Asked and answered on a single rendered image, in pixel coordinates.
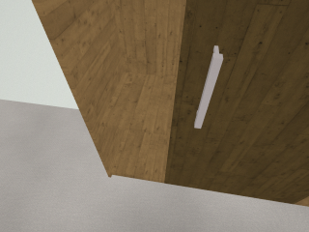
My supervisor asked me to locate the handle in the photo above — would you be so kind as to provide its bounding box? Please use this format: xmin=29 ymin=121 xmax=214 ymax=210
xmin=194 ymin=45 xmax=223 ymax=129

